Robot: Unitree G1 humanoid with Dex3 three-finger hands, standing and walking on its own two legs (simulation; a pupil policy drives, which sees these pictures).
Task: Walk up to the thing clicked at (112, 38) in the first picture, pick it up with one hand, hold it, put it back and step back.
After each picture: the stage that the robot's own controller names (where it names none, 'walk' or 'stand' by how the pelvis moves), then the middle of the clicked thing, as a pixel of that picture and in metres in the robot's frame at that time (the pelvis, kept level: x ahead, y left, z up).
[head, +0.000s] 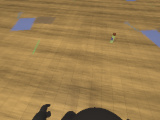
stand; (112, 38) +1.84 -0.54 -0.66
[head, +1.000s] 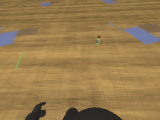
walk; (98, 40) +1.77 -0.08 -0.63
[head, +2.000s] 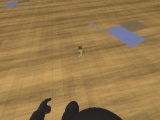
walk; (80, 51) +1.20 +0.24 -0.64
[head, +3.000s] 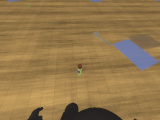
walk; (79, 69) +0.76 +0.17 -0.64
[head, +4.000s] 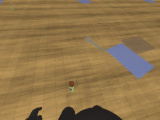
walk; (71, 86) +0.47 +0.18 -0.64
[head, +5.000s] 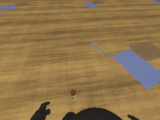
stand; (73, 95) +0.38 +0.17 -0.66
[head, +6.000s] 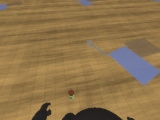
stand; (71, 95) +0.37 +0.20 -0.66
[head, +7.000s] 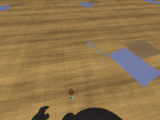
stand; (71, 95) +0.38 +0.20 -0.66
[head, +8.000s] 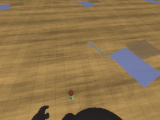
stand; (71, 95) +0.37 +0.20 -0.66
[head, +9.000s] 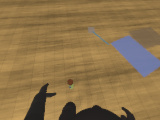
go down; (70, 84) +0.40 +0.19 -0.62
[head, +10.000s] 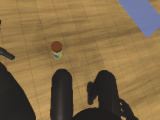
go down; (57, 51) +0.47 +0.22 -0.23
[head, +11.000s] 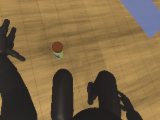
close in; (58, 52) +0.47 +0.22 -0.24
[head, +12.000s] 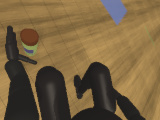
close; (30, 45) +0.45 +0.26 -0.16
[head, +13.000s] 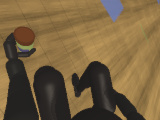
lift; (25, 44) +0.44 +0.27 -0.16
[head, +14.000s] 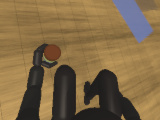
lift; (50, 56) +0.35 +0.26 -0.08
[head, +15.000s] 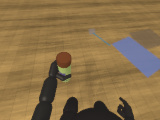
hold; (64, 69) +0.32 +0.17 +0.07
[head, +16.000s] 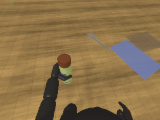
hold; (66, 70) +0.32 +0.16 +0.04
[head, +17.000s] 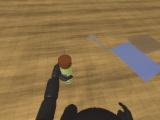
hold; (66, 71) +0.32 +0.16 +0.04
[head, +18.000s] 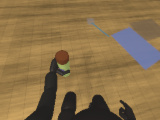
crouch; (64, 65) +0.36 +0.17 +0.00
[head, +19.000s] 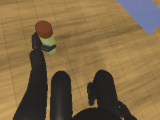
lower; (48, 41) +0.49 +0.23 -0.03
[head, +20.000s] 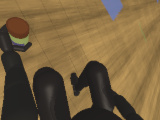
lower; (20, 38) +0.47 +0.28 -0.17
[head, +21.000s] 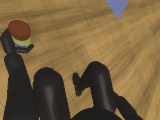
lower; (22, 40) +0.46 +0.28 -0.16
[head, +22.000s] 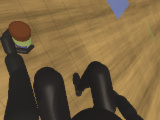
lower; (22, 41) +0.45 +0.28 -0.16
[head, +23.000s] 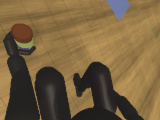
lower; (25, 43) +0.45 +0.28 -0.16
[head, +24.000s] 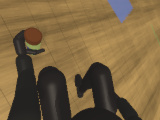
open; (33, 44) +0.45 +0.25 -0.17
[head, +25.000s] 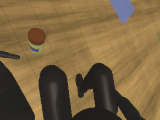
stand; (36, 43) +0.44 +0.25 -0.17
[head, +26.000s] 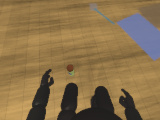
walk; (70, 70) +0.44 +0.18 -0.45
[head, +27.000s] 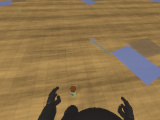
stand; (73, 92) +0.41 +0.16 -0.60
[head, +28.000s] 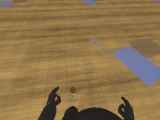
stand; (73, 93) +0.39 +0.16 -0.60
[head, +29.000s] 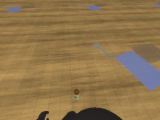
stand; (76, 94) +0.41 +0.14 -0.65
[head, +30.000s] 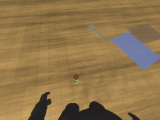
walk; (76, 79) +0.47 +0.12 -0.64
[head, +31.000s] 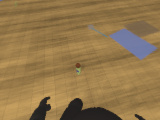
walk; (78, 69) +0.69 +0.19 -0.63
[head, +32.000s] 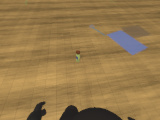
stand; (77, 56) +1.04 +0.21 -0.64
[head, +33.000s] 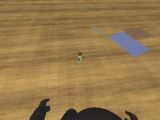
stand; (79, 57) +1.04 +0.19 -0.65
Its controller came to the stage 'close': yes
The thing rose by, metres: 0.69
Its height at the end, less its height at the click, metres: +0.00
